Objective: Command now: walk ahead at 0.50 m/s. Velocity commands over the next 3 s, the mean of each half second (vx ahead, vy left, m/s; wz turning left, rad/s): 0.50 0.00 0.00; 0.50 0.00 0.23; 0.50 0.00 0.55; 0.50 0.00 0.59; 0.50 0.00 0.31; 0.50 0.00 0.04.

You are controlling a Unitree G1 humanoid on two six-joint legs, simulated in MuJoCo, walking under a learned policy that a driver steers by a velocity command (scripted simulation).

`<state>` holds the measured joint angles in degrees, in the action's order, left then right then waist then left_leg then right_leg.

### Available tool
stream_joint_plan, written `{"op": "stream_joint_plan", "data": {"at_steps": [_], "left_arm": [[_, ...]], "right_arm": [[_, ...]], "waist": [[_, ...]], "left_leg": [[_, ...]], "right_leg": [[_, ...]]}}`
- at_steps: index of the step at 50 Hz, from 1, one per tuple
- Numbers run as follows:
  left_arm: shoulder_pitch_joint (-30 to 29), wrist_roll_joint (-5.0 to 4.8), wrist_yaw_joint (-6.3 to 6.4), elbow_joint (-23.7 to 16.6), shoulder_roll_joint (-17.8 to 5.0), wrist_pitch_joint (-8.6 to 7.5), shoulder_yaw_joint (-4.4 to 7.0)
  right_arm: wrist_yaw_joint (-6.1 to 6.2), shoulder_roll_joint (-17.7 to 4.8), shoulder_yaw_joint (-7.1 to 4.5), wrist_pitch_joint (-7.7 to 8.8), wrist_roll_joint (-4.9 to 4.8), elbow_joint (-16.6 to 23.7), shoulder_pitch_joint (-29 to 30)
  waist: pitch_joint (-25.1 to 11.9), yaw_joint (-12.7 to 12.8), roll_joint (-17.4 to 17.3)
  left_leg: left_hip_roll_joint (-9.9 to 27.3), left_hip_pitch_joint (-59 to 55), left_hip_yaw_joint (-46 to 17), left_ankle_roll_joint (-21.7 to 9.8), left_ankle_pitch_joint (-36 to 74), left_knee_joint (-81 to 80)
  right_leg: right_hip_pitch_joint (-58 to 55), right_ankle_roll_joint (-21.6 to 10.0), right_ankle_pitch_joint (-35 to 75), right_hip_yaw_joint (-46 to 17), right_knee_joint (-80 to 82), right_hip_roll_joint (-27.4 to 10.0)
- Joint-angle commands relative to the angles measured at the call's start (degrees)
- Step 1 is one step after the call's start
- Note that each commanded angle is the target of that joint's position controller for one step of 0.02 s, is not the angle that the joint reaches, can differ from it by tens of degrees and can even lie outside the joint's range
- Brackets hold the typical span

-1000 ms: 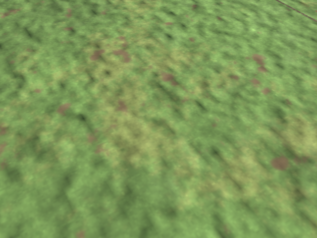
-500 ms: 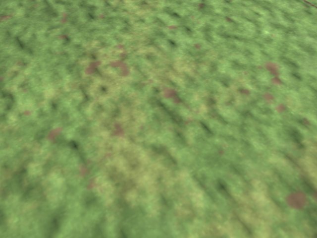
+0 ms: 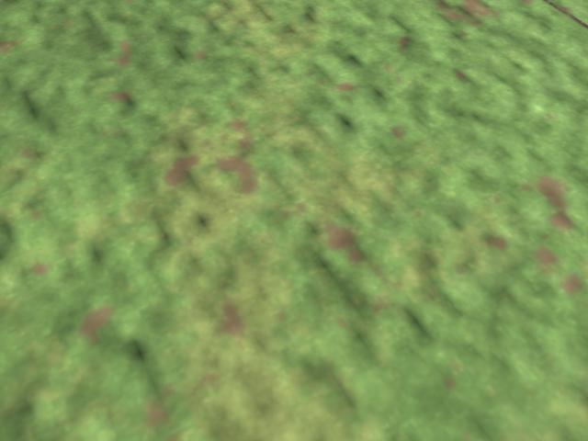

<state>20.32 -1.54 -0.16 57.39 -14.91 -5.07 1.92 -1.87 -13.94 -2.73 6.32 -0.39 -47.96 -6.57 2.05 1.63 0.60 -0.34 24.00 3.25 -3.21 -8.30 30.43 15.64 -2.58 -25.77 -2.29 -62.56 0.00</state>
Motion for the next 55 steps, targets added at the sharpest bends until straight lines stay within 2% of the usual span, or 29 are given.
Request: {"op": "stream_joint_plan", "data": {"at_steps": [1, 2, 4, 6, 8, 12, 18, 21, 22, 23, 24, 25, 26, 27, 28, 29, 30, 32, 35, 41, 46, 47, 49, 50, 51, 52, 53, 54, 55], "left_arm": [[-3.3, 0.11, 0.44, -4.9, -6.8, -1.73, 1.85], [-2.1, 0.34, 0.45, -4.6, -5.4, -0.93, 1.84], [-1.0, 0.45, 0.6, -4.2, -3.2, 0.34, 1.76], [-4.3, 0.86, 0.8, -5.5, -3.5, 0.87, 2.01], [-8.9, 1.27, 0.76, -7.1, -3.5, 0.8, 2.18], [-17.0, 1.05, 0.0, -9.4, -2.1, 0.1, 1.66], [-25.7, 0.39, -1.75, -13.0, -2.5, -0.74, 1.18], [-22.2, 0.29, -2.36, -12.8, -4.8, -1.23, 2.02], [-16.8, 0.39, -2.22, -11.3, -6.3, -1.28, 2.93], [-7.0, 0.54, -1.82, -8.2, -9.1, -1.21, 4.41], [3.6, 1.26, -1.18, -6.2, -13.6, -0.97, 5.55], [5.7, 1.29, -1.64, -5.0, -15.7, -0.81, 5.78], [3.9, 0.68, -1.68, -5.5, -10.0, -0.91, 4.22], [-1.3, 0.64, -1.44, -6.5, -7.9, -1.06, 3.53], [-6.1, 1.0, -1.45, -7.5, -6.8, -1.13, 3.07], [-8.6, 1.48, -1.59, -7.9, -5.2, -1.22, 2.66], [-9.4, 2.07, -1.68, -7.6, -4.2, -1.37, 2.29], [-8.6, 1.91, -1.63, -6.6, -4.4, -1.65, 2.4], [-6.4, 2.25, -0.51, -5.2, -6.6, -1.92, 3.04], [-3.9, 2.0, 0.75, -4.0, -7.3, -1.64, 2.89], [0.3, 1.37, 1.07, -2.1, -8.0, 0.02, 3.2], [0.1, 1.21, 1.19, -2.2, -8.5, 0.52, 3.38], [-1.8, 1.01, 1.68, -3.1, -10.2, 1.39, 3.87], [-2.6, 1.03, 2.01, -3.6, -11.0, 1.87, 4.12], [-3.8, 0.99, 2.29, -4.2, -11.2, 2.38, 4.1], [-3.9, 1.2, 2.52, -5.3, -10.7, 2.22, 3.73], [1.5, 2.95, 1.28, -8.0, -2.5, 0.57, 1.1], [-1.3, 1.52, 0.21, -8.6, -4.6, -2.23, 1.1], [-7.6, -0.7, -0.43, -10.4, -8.0, -3.77, 2.17]], "right_arm": [[0.06, -6.3, -1.5, 0.2, 0.63, 0.7, -6.3], [-0.15, -5.4, -1.25, 0.32, 1.0, 0.4, -5.7], [-0.16, -5.6, -1.36, 0.64, 0.7, -0.8, -6.9], [0.41, -7.1, -1.77, 0.7, 0.68, -1.9, -8.7], [1.12, -7.7, -1.88, 0.29, 0.59, -2.8, -10.7], [1.98, -8.2, -1.81, -0.25, 0.12, -4.2, -13.8], [2.5, -8.9, -2.28, -1.64, -0.48, -7.4, -18.9], [2.84, -10.1, -2.83, -2.43, -0.58, -7.4, -17.1], [2.85, -10.3, -2.85, -2.74, -0.54, -7.1, -15.8], [2.84, -9.0, -2.27, -2.98, -0.25, -6.6, -15.3], [2.9, -7.2, -1.29, -2.87, 0.89, -5.1, -16.2], [2.06, 0.9, 0.84, -1.51, 0.34, -5.4, -23.6], [1.84, -5.7, -0.53, -0.16, -1.16, -5.7, -19.0], [1.69, -8.4, -1.3, 0.7, -2.34, -3.8, -13.5], [2.1, -8.3, -1.36, 0.9, -2.09, -3.4, -10.7], [2.43, -7.8, -1.82, 0.58, -1.16, -3.3, -9.4], [2.46, -6.8, -1.94, -0.13, -0.88, -3.5, -10.7], [2.52, -4.2, -1.75, -1.52, -0.96, -4.1, -12.5], [2.65, -4.4, -1.96, -2.59, -0.85, -2.5, -7.9], [1.33, -3.1, -1.45, -2.09, -0.75, 0.7, 1.5], [-0.5, -2.4, -0.71, -2.13, -0.84, 4.9, 8.4], [-0.97, -2.7, -0.76, -2.13, -0.89, 5.8, 8.9], [-1.69, -4.3, -1.49, -2.24, -0.9, 6.8, 6.8], [-1.81, -5.8, -2.31, -2.43, -0.87, 6.4, 3.0], [-1.68, -8.1, -3.72, -2.53, -1.0, 4.7, -4.9], [-0.77, -12.5, -5.77, -2.81, -0.98, 2.7, -14.6], [0.03, -18.8, -7.15, -2.89, -1.11, 2.2, -17.9], [0.06, -15.7, -5.81, -2.53, -0.69, 3.2, -19.1], [0.13, -12.3, -4.85, -2.23, -0.09, 3.1, -17.3]], "waist": [[-5.0, -3.1, -3.7], [-4.6, -1.6, -4.7], [-3.5, -0.4, -4.7], [-1.6, -0.6, -4.0], [-0.4, -1.6, -3.5], [1.3, -3.9, -3.9], [3.7, -5.8, -3.8], [0.7, -2.7, -5.4], [-2.7, 0.5, -6.0], [-8.8, 4.8, -5.0], [-17.6, 7.4, 2.6], [-24.1, 2.9, 17.2], [-20.4, 4.9, 10.3], [-12.3, 4.0, 7.9], [-8.2, 2.0, 2.6], [-5.1, 0.5, 1.4], [-4.8, -1.4, 2.8], [-3.8, -2.7, 3.3], [-0.8, -2.1, 2.2], [1.4, 0.9, 2.0], [3.7, 3.1, 1.1], [3.6, 2.7, 1.6], [1.0, 0.4, 3.6], [-1.9, -2.0, 4.9], [-6.1, -6.5, 4.4], [-11.4, -10.8, 0.9], [-17.7, -6.5, -13.6], [-24.5, -7.7, -10.6], [-17.6, -8.9, -7.7]], "left_leg": [[15.8, -21.3, -21.3, -9.4, 3.7, -17.8], [14.3, -17.9, -18.5, -9.0, 5.2, -19.6], [13.1, -15.0, -14.6, -9.9, 8.8, -21.8], [12.9, -15.0, -12.3, -10.4, 11.9, -23.2], [12.7, -16.5, -10.8, -10.1, 13.1, -23.9], [10.6, -17.1, -6.6, -8.1, 11.1, -24.9], [14.7, -27.7, -7.0, -7.7, 12.9, -21.2], [15.7, -30.8, -6.7, -6.3, 26.1, -15.2], [14.2, -30.0, -5.3, -5.3, 35.7, -8.8], [11.0, -25.1, -3.2, -3.6, 37.3, 2.6], [6.9, -11.7, -0.6, -1.5, 18.1, 21.7], [-3.7, 10.2, -4.4, 1.6, -23.3, 39.2], [-0.7, 16.5, -11.1, 0.4, -25.1, 45.3], [2.2, 19.6, -9.6, -0.5, -19.7, 45.2], [5.3, 17.1, -8.0, -0.4, -14.0, 42.4], [7.0, 14.7, -7.5, 0.0, -10.9, 39.1], [8.4, 11.0, -7.9, 0.1, -8.8, 37.2], [9.2, 9.0, -7.3, 0.8, -7.4, 34.2], [9.7, 14.6, -7.9, 2.0, -0.2, 28.1], [6.6, 14.4, -5.7, 1.6, 15.6, 10.8], [5.4, 18.9, -3.0, 0.0, 10.6, 4.6], [4.9, 18.8, -2.1, -0.7, 7.7, 4.1], [2.0, 12.9, 1.3, -2.5, 1.8, 4.1], [-0.2, 7.1, 3.1, -3.7, -0.8, 4.6], [-2.7, -3.6, 3.9, -5.4, 0.7, 2.1], [-0.1, -20.8, -3.3, -8.3, 2.4, -0.1], [15.2, -43.4, -33.1, -18.7, -2.9, -2.5], [20.5, -49.5, -51.4, -22.1, -6.6, -12.0], [18.1, -45.3, -42.4, -18.2, -4.0, -12.9]], "right_leg": [[22.2, -0.9, 8.1, -2.1, -6.2, -7.0], [18.8, -0.7, 10.1, -2.2, -4.3, -8.1], [17.6, 0.1, 11.7, -1.4, -1.5, -8.5], [21.3, 1.1, 15.9, -1.1, 3.0, -8.8], [24.8, 2.0, 21.6, -0.9, 9.4, -8.8], [22.6, 2.1, 32.1, 1.3, 23.5, -6.7], [24.7, 0.3, 28.6, 1.6, 32.2, -4.9], [17.2, -1.9, 22.3, 3.4, 33.9, -2.5], [8.8, -3.1, 22.0, 5.2, 34.8, -0.5], [-5.4, -5.0, 23.6, 5.1, 34.4, -0.2], [-23.6, -9.0, 24.0, -9.0, 33.1, -12.0], [-40.1, -17.9, 12.3, -36.5, 41.0, -23.1], [-37.4, -15.4, 6.6, -37.2, 44.6, -21.0], [-29.6, -12.8, 9.5, -28.3, 45.8, -19.4], [-20.9, -11.5, 15.6, -22.0, 47.4, -17.5], [-14.1, -10.9, 20.3, -17.3, 49.2, -15.4], [-10.2, -10.4, 22.2, -14.2, 50.9, -14.1], [-6.7, -11.0, 24.2, -10.1, 53.7, -13.2], [-6.4, -10.8, 26.5, -5.0, 56.4, -13.3], [-9.3, -7.2, 28.8, 5.3, 57.8, -11.4], [-21.0, -6.4, 35.1, 8.6, 53.6, -15.1], [-22.9, -6.0, 39.0, 9.1, 51.6, -15.9], [-24.3, -4.7, 56.9, 11.0, 44.9, -16.2], [-24.1, -3.9, 66.4, 11.9, 38.6, -16.0], [-21.2, -2.5, 69.9, 13.4, 28.0, -14.4], [-9.7, -0.2, 58.9, 13.7, 12.6, -12.1], [16.9, 3.6, 12.4, 11.7, -9.7, -1.5], [26.2, 2.9, -7.6, -1.0, -18.0, 3.0], [31.3, 1.3, -3.3, -3.7, -18.5, -0.7]]}}
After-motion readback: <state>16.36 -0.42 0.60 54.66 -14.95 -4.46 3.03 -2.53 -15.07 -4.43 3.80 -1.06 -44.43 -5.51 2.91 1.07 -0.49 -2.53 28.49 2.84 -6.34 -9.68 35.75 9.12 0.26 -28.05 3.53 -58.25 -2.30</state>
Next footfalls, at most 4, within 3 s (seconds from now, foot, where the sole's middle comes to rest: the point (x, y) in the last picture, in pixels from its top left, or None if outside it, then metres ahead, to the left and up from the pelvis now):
0.46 right None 0.44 -0.14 -0.77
1.04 left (263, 325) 0.74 0.11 -0.77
1.52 right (306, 222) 1.07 0.01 -0.77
2.06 left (174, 200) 1.13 0.40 -0.77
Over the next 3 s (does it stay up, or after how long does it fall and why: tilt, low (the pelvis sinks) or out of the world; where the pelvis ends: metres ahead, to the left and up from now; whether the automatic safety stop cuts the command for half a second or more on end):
stays up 1.44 0.60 0.01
